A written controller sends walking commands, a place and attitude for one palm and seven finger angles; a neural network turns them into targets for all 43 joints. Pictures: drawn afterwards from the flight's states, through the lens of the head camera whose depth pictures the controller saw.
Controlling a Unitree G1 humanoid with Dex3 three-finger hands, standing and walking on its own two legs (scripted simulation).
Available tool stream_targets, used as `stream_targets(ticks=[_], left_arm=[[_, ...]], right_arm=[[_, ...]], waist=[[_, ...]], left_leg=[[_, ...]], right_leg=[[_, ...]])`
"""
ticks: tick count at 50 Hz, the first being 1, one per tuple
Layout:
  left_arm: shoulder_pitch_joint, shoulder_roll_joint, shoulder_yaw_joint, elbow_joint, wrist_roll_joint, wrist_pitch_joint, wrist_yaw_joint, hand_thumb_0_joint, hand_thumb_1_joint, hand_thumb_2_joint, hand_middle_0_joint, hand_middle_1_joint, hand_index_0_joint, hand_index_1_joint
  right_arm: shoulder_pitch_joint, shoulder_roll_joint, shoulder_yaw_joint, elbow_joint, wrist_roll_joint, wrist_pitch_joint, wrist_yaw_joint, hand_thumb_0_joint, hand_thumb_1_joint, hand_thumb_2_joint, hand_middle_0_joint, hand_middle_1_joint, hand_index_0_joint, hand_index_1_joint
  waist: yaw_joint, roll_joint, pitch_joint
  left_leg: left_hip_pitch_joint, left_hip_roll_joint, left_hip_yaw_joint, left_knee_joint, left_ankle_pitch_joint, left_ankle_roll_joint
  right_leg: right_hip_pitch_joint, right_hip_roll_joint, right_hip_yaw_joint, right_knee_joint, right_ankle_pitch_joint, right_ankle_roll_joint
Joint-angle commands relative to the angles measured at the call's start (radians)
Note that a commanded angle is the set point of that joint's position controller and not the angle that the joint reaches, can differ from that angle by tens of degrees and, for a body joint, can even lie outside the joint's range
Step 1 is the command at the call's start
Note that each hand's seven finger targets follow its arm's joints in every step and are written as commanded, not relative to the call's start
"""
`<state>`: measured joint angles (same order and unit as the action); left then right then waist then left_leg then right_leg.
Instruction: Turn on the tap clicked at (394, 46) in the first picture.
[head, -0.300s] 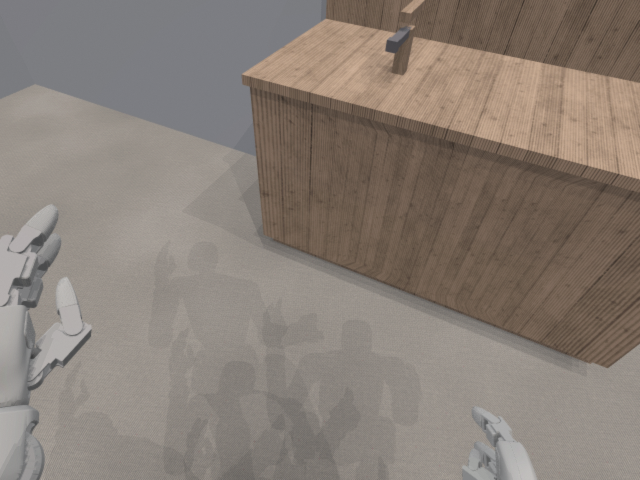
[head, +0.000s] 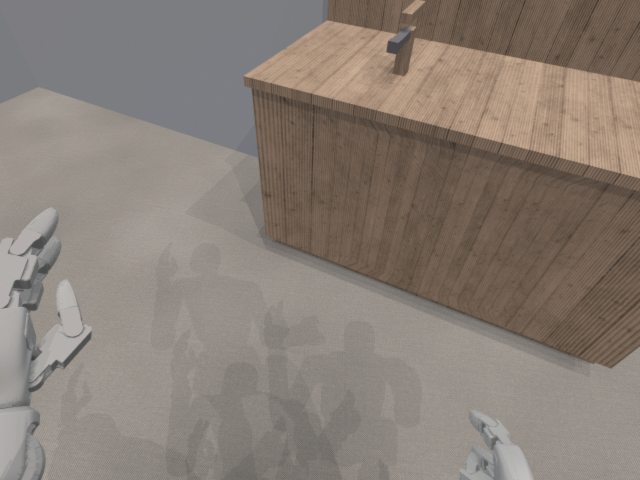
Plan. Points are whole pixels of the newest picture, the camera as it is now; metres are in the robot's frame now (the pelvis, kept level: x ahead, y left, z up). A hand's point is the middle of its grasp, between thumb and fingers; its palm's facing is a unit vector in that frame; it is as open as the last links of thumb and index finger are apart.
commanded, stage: look at it before walking up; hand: left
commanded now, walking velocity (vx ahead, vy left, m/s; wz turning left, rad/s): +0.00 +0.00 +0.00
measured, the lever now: (393, 46) +1.09 -0.12 +0.11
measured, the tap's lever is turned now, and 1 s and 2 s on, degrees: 0 0 0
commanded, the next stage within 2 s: walk to a spot facing it in 0.10 s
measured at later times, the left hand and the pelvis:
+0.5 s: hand (43, 337) +0.20 +0.28 +0.15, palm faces +0.49 -0.80 -0.35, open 7.5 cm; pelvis +0.01 +0.02 -0.02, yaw +7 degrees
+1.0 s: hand (82, 261) +0.29 +0.28 +0.16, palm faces +0.60 -0.65 -0.47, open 7.5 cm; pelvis +0.14 -0.01 -0.02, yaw +17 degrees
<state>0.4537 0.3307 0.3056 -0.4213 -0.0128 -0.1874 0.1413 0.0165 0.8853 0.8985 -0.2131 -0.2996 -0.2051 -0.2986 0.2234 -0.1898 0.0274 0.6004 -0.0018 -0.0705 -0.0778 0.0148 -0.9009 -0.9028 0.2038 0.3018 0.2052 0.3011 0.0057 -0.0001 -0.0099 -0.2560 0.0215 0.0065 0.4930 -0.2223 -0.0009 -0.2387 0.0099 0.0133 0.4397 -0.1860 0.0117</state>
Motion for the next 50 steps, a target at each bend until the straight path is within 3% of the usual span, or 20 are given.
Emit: stream_targets(ticks=[1, 12, 17, 19, 21, 22, 24, 25, 26, 27, 28, 30, 32, 35, 42, 46, 47, 48, 49, 50], left_arm=[[-0.085, 0.172, 0.111, -0.214, -0.002, -0.068, 0.018, 0.000, 0.900, 0.900, -0.200, -0.300, -0.200, -0.300], [-0.071, 0.173, 0.111, -0.215, -0.002, -0.071, 0.021, 0.000, 0.900, 0.900, -0.200, -0.300, -0.200, -0.300], [-0.068, 0.188, 0.128, -0.228, 0.007, -0.048, 0.039, 0.000, 0.900, 0.900, -0.200, -0.300, -0.200, -0.300], [-0.080, 0.200, 0.139, -0.251, 0.008, -0.049, 0.045, 0.000, 0.900, 0.900, -0.200, -0.300, -0.200, -0.300], [-0.085, 0.218, 0.163, -0.262, 0.003, -0.061, 0.052, 0.000, 0.900, 0.900, -0.200, -0.300, -0.200, -0.300], [-0.078, 0.225, 0.176, -0.273, 0.002, -0.067, 0.056, 0.000, 0.900, 0.900, -0.200, -0.300, -0.200, -0.300], [-0.060, 0.213, 0.164, -0.281, 0.000, -0.061, 0.049, 0.000, 0.900, 0.900, -0.200, -0.300, -0.200, -0.300], [-0.052, 0.196, 0.150, -0.317, -0.006, -0.059, 0.040, 0.000, 0.900, 0.900, -0.200, -0.300, -0.200, -0.300], [-0.062, 0.188, 0.148, -0.382, -0.008, -0.079, 0.039, 0.000, 0.900, 0.900, -0.200, -0.300, -0.200, -0.300], [-0.081, 0.214, 0.153, -0.377, 0.023, -0.093, 0.044, 0.000, 0.900, 0.900, -0.200, -0.300, -0.200, -0.300], [-0.109, 0.232, 0.165, -0.348, 0.031, -0.096, 0.044, 0.000, 0.900, 0.900, -0.200, -0.300, -0.200, -0.300], [-0.157, 0.197, 0.125, -0.381, 0.029, -0.095, 0.032, 0.000, 0.900, 0.900, -0.200, -0.300, -0.200, -0.300], [-0.106, 0.170, 0.106, -0.346, 0.027, -0.092, 0.024, 0.000, 0.900, 0.900, -0.200, -0.300, -0.200, -0.300], [-0.028, 0.151, 0.103, -0.300, 0.013, -0.080, 0.013, 0.000, 0.900, 0.900, -0.200, -0.300, -0.200, -0.300], [-0.063, 0.177, 0.133, -0.265, 0.001, -0.081, -0.003, 0.000, 0.900, 0.900, -0.200, -0.300, -0.200, -0.300], [-0.099, 0.184, 0.136, -0.286, 0.006, -0.069, 0.004, 0.000, 0.900, 0.900, -0.200, -0.300, -0.200, -0.300], [-0.090, 0.192, 0.138, -0.279, 0.009, -0.062, 0.004, 0.000, 0.900, 0.900, -0.200, -0.300, -0.200, -0.300], [-0.101, 0.225, 0.149, -0.284, 0.022, -0.051, 0.007, 0.000, 0.900, 0.900, -0.200, -0.300, -0.200, -0.300], [-0.104, 0.269, 0.194, -0.259, 0.017, -0.040, 0.015, 0.000, 0.900, 0.900, -0.200, -0.300, -0.200, -0.300], [-0.086, 0.251, 0.199, -0.221, 0.004, -0.040, 0.023, 0.000, 0.900, 0.900, -0.200, -0.300, -0.200, -0.300]], right_arm=[[-0.098, -0.127, -0.050, -0.160, 0.002, -0.049, -0.010, 0.000, -0.900, -0.900, 0.200, 0.300, 0.200, 0.300], [-0.092, -0.129, -0.056, -0.155, 0.003, -0.051, -0.008, 0.000, -0.900, -0.900, 0.200, 0.300, 0.200, 0.300], [-0.089, -0.124, -0.059, -0.162, -0.003, -0.031, -0.014, 0.000, -0.900, -0.900, 0.200, 0.300, 0.200, 0.300], [-0.086, -0.118, -0.058, -0.155, -0.002, -0.033, -0.013, 0.000, -0.900, -0.900, 0.200, 0.300, 0.200, 0.300], [-0.082, -0.109, -0.058, -0.143, -0.003, -0.041, -0.009, 0.000, -0.900, -0.900, 0.200, 0.300, 0.200, 0.300], [-0.083, -0.109, -0.060, -0.142, -0.005, -0.044, -0.008, 0.000, -0.900, -0.900, 0.200, 0.300, 0.200, 0.300], [-0.061, -0.105, -0.057, -0.141, -0.005, -0.032, -0.009, 0.000, -0.900, -0.900, 0.200, 0.300, 0.200, 0.300], [-0.058, -0.130, -0.067, -0.150, 0.001, -0.034, -0.017, 0.000, -0.900, -0.900, 0.200, 0.300, 0.200, 0.300], [-0.064, -0.152, -0.072, -0.147, -0.002, -0.039, -0.013, 0.000, -0.900, -0.900, 0.200, 0.300, 0.200, 0.300], [-0.073, -0.115, -0.060, -0.140, -0.006, -0.049, -0.003, 0.000, -0.900, -0.900, 0.200, 0.300, 0.200, 0.300], [-0.076, -0.111, -0.051, -0.121, -0.019, -0.055, 0.001, 0.000, -0.900, -0.900, 0.200, 0.300, 0.200, 0.300], [-0.058, -0.120, -0.068, -0.100, -0.011, -0.069, 0.010, 0.000, -0.900, -0.900, 0.200, 0.300, 0.200, 0.300], [-0.046, -0.126, -0.074, -0.079, -0.005, -0.079, 0.014, 0.000, -0.900, -0.900, 0.200, 0.300, 0.200, 0.300], [-0.034, -0.119, -0.070, -0.075, 0.003, -0.083, 0.019, 0.000, -0.900, -0.900, 0.200, 0.300, 0.200, 0.300], [-0.053, -0.114, -0.068, -0.081, -0.012, -0.085, 0.001, 0.000, -0.900, -0.900, 0.200, 0.300, 0.200, 0.300], [-0.087, -0.104, -0.060, -0.092, -0.011, -0.076, -0.001, 0.000, -0.900, -0.900, 0.200, 0.300, 0.200, 0.300], [-0.096, -0.102, -0.060, -0.094, -0.005, -0.068, 0.001, 0.000, -0.900, -0.900, 0.200, 0.300, 0.200, 0.300], [-0.087, -0.087, -0.063, -0.100, -0.001, -0.058, 0.004, 0.000, -0.900, -0.900, 0.200, 0.300, 0.200, 0.300], [-0.116, -0.095, -0.071, -0.122, -0.002, -0.056, 0.001, 0.000, -0.900, -0.900, 0.200, 0.300, 0.200, 0.300], [-0.130, -0.118, -0.080, -0.121, -0.008, -0.047, -0.003, 0.000, -0.900, -0.900, 0.200, 0.300, 0.200, 0.300]], waist=[[-0.001, 0.035, -0.071], [-0.003, 0.038, -0.080], [-0.016, -0.024, -0.014], [-0.015, -0.093, -0.008], [-0.010, -0.177, -0.056], [-0.007, -0.168, -0.072], [-0.034, -0.083, -0.054], [-0.047, 0.105, -0.034], [-0.051, 0.435, -0.028], [-0.052, 0.377, -0.006], [-0.045, 0.266, 0.025], [-0.040, 0.123, 0.028], [-0.020, 0.160, -0.006], [-0.015, 0.205, -0.032], [-0.012, 0.207, -0.015], [0.009, 0.196, -0.076], [0.016, 0.125, -0.128], [0.016, -0.097, -0.191], [0.019, -0.307, -0.200], [0.027, -0.208, -0.168]], left_leg=[[-0.060, 0.040, -0.033, -0.118, -0.015, 0.013], [-0.086, 0.041, -0.046, -0.106, -0.103, 0.027], [-0.209, 0.017, -0.069, 0.028, -0.375, 0.061], [-0.295, -0.004, -0.035, 0.149, -0.296, 0.052], [-0.311, -0.015, 0.037, 0.261, -0.189, 0.029], [-0.282, -0.003, 0.043, 0.237, -0.189, 0.025], [-0.039, -0.005, 0.048, 0.080, -0.178, 0.036], [0.063, 0.050, -0.091, -0.080, -0.243, 0.081], [0.173, 0.268, -0.539, -0.230, -0.221, 0.180], [0.144, 0.339, -0.692, -0.269, -0.249, 0.220], [0.097, 0.348, -0.701, -0.266, -0.227, 0.234], [0.143, 0.305, -0.580, -0.192, 0.015, 0.244], [0.164, 0.235, -0.401, -0.169, 0.098, 0.217], [0.142, 0.177, -0.280, -0.186, 0.064, 0.188], [0.109, 0.205, -0.262, -0.200, 0.137, 0.199], [0.031, 0.153, -0.193, -0.010, 0.211, 0.150], [-0.049, 0.125, -0.161, 0.124, 0.204, 0.126], [-0.242, 0.061, -0.086, 0.387, 0.066, 0.091], [-0.474, -0.064, 0.001, 0.698, -0.317, 0.032], [-0.516, -0.028, -0.082, 0.843, -0.323, 0.017]], right_leg=[[0.079, -0.039, 0.047, -0.072, 0.031, -0.012], [0.077, -0.058, 0.042, -0.051, -0.065, -0.013], [-0.033, -0.163, 0.123, -0.075, -0.525, -0.072], [0.038, -0.240, 0.188, -0.076, -0.515, -0.116], [0.145, -0.346, 0.234, -0.059, -0.334, -0.166], [0.158, -0.365, 0.212, -0.027, -0.239, -0.177], [-0.084, -0.285, 0.067, 0.088, -0.345, -0.110], [-0.214, -0.175, -0.051, 0.307, -0.341, -0.051], [-0.423, -0.005, -0.148, 0.623, -0.436, 0.025], [-0.462, -0.046, -0.031, 0.758, -0.414, 0.000], [-0.478, -0.089, 0.017, 0.794, -0.362, -0.001], [-0.508, -0.090, 0.010, 0.780, -0.327, 0.017], [-0.476, -0.081, -0.038, 0.752, -0.240, 0.032], [-0.412, -0.071, -0.090, 0.669, -0.165, 0.040], [-0.292, -0.071, -0.137, 0.370, -0.176, 0.043], [0.044, -0.008, -0.203, 0.026, -0.092, 0.028], [0.212, -0.051, -0.149, -0.034, -0.062, 0.007], [0.412, -0.252, 0.083, -0.072, -0.108, -0.060], [0.480, -0.503, 0.475, -0.120, -0.028, -0.170], [0.433, -0.560, 0.479, -0.141, -0.011, -0.191]])
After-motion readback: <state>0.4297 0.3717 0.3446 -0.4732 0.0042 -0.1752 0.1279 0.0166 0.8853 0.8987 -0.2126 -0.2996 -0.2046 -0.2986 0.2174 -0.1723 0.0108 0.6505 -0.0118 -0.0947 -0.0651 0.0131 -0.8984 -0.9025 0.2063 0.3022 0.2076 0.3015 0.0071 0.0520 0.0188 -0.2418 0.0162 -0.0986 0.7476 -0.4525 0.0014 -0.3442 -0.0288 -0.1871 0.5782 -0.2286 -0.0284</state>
